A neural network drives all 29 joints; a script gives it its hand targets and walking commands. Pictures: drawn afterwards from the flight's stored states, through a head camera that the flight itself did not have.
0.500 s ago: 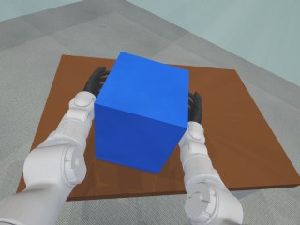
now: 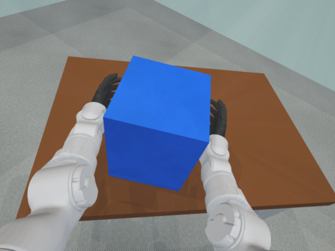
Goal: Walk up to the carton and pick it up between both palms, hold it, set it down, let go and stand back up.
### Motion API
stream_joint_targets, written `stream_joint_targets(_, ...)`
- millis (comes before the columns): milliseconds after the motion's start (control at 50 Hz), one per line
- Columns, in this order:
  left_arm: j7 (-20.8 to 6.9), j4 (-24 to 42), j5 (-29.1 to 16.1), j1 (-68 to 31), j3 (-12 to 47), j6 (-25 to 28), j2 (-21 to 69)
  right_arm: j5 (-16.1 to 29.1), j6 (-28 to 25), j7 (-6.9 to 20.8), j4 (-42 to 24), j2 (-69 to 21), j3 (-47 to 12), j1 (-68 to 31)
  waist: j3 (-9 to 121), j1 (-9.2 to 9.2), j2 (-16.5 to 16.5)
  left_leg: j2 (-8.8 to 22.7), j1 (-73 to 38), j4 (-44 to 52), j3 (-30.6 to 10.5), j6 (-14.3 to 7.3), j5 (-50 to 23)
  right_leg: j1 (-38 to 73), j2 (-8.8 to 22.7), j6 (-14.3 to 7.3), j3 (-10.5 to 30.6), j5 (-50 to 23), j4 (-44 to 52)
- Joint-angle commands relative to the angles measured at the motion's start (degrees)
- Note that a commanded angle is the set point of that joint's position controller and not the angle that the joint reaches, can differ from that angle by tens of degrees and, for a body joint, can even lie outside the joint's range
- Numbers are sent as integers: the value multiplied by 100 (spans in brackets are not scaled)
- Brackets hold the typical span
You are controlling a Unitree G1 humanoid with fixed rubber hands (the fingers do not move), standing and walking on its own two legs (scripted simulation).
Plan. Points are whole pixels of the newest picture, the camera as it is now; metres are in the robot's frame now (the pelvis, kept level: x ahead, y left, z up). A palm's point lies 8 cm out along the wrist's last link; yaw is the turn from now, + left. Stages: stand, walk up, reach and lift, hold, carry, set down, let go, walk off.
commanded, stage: set down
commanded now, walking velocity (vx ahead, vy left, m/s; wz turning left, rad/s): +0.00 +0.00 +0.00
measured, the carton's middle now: (157, 127) +0.42 -0.01 +0.04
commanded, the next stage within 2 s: none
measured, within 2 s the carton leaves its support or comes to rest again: neither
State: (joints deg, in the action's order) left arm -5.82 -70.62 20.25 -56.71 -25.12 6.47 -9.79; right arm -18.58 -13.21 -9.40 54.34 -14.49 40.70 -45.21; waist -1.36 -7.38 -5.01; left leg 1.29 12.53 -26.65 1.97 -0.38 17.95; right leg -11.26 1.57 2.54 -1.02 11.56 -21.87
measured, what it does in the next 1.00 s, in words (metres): shifts its weight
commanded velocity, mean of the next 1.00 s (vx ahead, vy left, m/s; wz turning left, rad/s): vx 0.00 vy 0.00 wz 0.00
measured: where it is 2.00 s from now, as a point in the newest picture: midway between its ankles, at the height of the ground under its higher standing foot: outside the picture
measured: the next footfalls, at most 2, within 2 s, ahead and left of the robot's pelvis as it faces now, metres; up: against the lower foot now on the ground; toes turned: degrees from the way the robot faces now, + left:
none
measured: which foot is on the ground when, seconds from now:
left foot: down 0.00-1.00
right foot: down 0.00-1.00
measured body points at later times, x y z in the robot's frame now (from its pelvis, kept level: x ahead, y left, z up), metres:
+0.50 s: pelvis -0.02 +0.00 +0.00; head +0.08 +0.02 +0.43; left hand +0.46 +0.14 +0.02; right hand +0.40 -0.16 +0.03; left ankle -0.05 +0.09 -0.74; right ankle -0.04 -0.16 -0.74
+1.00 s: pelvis -0.04 +0.03 -0.01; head +0.02 +0.07 +0.43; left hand +0.44 +0.21 +0.05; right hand +0.35 -0.15 +0.04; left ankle -0.05 +0.09 -0.74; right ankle -0.04 -0.16 -0.73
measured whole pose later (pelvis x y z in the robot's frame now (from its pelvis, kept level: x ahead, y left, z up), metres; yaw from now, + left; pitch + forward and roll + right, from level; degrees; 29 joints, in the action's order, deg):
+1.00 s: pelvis -0.04 +0.03 -0.01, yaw -1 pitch +19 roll -5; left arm -0.8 -84.6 -8.3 -58.6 1.4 12.3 -19.6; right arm -3.8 -23.2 -14.5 75.0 -0.5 13.7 -45.6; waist 12.2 -7.4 0.1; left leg 0.8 35.9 -31.2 1.9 -0.9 14.3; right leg -32.5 2.0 2.6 -1.0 3.8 -21.9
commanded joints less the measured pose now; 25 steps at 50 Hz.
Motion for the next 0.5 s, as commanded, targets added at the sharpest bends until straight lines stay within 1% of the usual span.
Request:
stream_joint_targets(0,-639,255,307,-2806,391,3,2286,-1311,-81,617,107,-1686,-921,-2526,2112,-424,1493,-57,-549,122,63,488,-4272,406,-266,96,-539,-2884,114)
stream_joint_targets(20,-599,209,314,-2812,244,13,2014,-1300,-111,583,201,-1365,-910,-2523,2309,-360,1545,-74,-581,132,112,499,-4183,473,-255,89,-495,-2986,97)
stream_joint_targets(40,-561,253,259,-2785,281,0,1835,-1258,-74,520,166,-1181,-831,-2376,2290,-375,1461,-105,-488,153,144,489,-4031,543,-256,85,-508,-3044,99)
stream_joint_targets(60,-506,334,215,-2726,364,8,1808,-1226,-89,499,252,-1242,-917,-2386,2278,-389,1516,-36,-654,150,54,496,-4318,376,-278,123,-532,-2900,60)
stream_joint_targets(80,-480,466,139,-2849,424,19,1799,-1211,-77,465,189,-1169,-894,-2478,2401,-400,1588,-25,-771,62,49,532,-4354,338,-275,65,-534,-2849,113)
stream_joint_targets(100,-380,447,18,-2841,481,14,1378,-1057,-134,412,255,-625,-872,-2347,2455,-457,1594,-4,-865,23,55,573,-4477,147,-360,78,-605,-2833,43)
stream_joint_targets(120,-311,240,-91,-2818,427,7,796,-813,-102,308,218,-249,-993,-2391,2476,-259,1608,-42,-722,-13,137,555,-4327,280,-320,47,-491,-2951,33)
stream_joint_targets(140,-245,309,-151,-2739,607,-17,761,-776,-114,247,328,-190,-1068,-2292,2346,-408,1604,3,-706,47,83,543,-4346,226,-294,60,-519,-2980,9)
stream_joint_targets(160,-135,278,-343,-2806,574,-22,227,-513,-102,132,433,331,-1068,-2266,2439,-345,1658,-43,-532,31,160,560,-4059,349,-313,7,-476,-3000,24)
stream_joint_targets(180,0,372,-539,-2653,861,-32,-130,-390,-163,9,596,734,-1169,-2119,2440,-482,1704,8,-739,-35,120,645,-4373,147,-323,46,-520,-3024,-28)
stream_joint_targets(200,141,453,-773,-2639,1036,-42,-479,-92,-208,-127,575,1014,-1366,-2176,2611,-438,1771,28,-717,-144,117,662,-4497,130,-335,-13,-496,-3085,27)
stream_joint_targets(220,238,311,-1041,-2755,1193,-36,-782,278,-196,-226,752,1424,-1434,-2279,2757,-390,1886,-3,-580,-228,148,694,-4319,16,-406,-103,-456,-3094,-19)
stream_joint_targets(240,317,224,-1319,-2969,1452,-14,-784,413,-155,-347,863,1352,-1530,-2540,2705,-473,1746,6,-240,-262,113,667,-4041,1,-400,-104,-461,-3080,-80)
stream_joint_targets(260,386,208,-1621,-3072,1697,44,-1017,641,-165,-440,857,1402,-1728,-2643,3052,-396,1777,-21,-83,-319,96,617,-3992,95,-373,-127,-368,-3270,-150)
stream_joint_targets(280,440,214,-1894,-3197,1890,148,-1050,781,-201,-484,1028,1373,-1771,-2704,3267,-559,1802,-48,120,-397,71,633,-3836,167,-317,-140,-351,-3457,-245)
stream_joint_targets(300,483,126,-2162,-3214,2050,237,-1193,1077,-275,-551,830,1303,-1961,-2867,3654,-473,1716,-78,370,-480,89,592,-3803,326,-279,-135,-229,-3874,-346)
stream_joint_targets(320,520,74,-2344,-3231,2190,330,-1202,1180,-330,-600,882,1362,-1935,-2896,4087,-547,1733,-122,606,-543,73,586,-3739,482,-232,-168,-170,-4262,-444)
stream_joint_targets(340,575,119,-2425,-3310,2328,428,-1167,1192,-435,-676,902,1382,-1929,-2727,4465,-637,1685,-148,1028,-504,101,567,-3646,796,-192,-174,-130,-4805,-639)
stream_joint_targets(360,566,-28,-2481,-3265,2354,516,-1323,1239,-496,-742,731,1250,-2081,-2715,4719,-534,1494,-234,1894,-436,190,474,-3227,1515,-28,-172,129,-5634,-866)
stream_joint_targets(380,589,19,-2492,-3262,2411,614,-1232,1252,-585,-788,567,1181,-2182,-2452,5117,-665,1309,-300,2963,-148,232,389,-2603,2517,127,-157,304,-6642,-1201)
stream_joint_targets(400,615,26,-2464,-3393,2357,738,-1256,1184,-633,-823,498,1090,-2183,-2492,5366,-615,1241,-347,3781,172,113,238,-1900,3027,267,-80,444,-6918,-1392)
stream_joint_targets(420,615,-18,-2422,-3386,2371,837,-1187,1164,-656,-828,504,1033,-2262,-2497,5494,-631,1017,-283,4299,483,-12,117,-1554,3208,305,-41,497,-7002,-1507)
stream_joint_targets(440,633,70,-2351,-3328,2293,932,-1206,1105,-709,-796,525,1087,-2226,-2527,5709,-553,1122,-232,4040,429,-9,136,-1988,3088,259,-9,404,-6737,-1588)
stream_joint_targets(460,627,16,-2394,-3420,2252,1004,-1231,1155,-772,-771,510,1059,-2300,-2624,5825,-426,1060,-219,3829,344,8,135,-2193,2812,190,27,353,-6484,-1579)
stream_joint_targets(480,630,93,-2317,-3366,2183,1005,-1178,1160,-911,-754,606,1193,-2373,-2714,5910,-460,1027,-196,3358,271,25,202,-2708,2439,126,69,274,-6382,-1554)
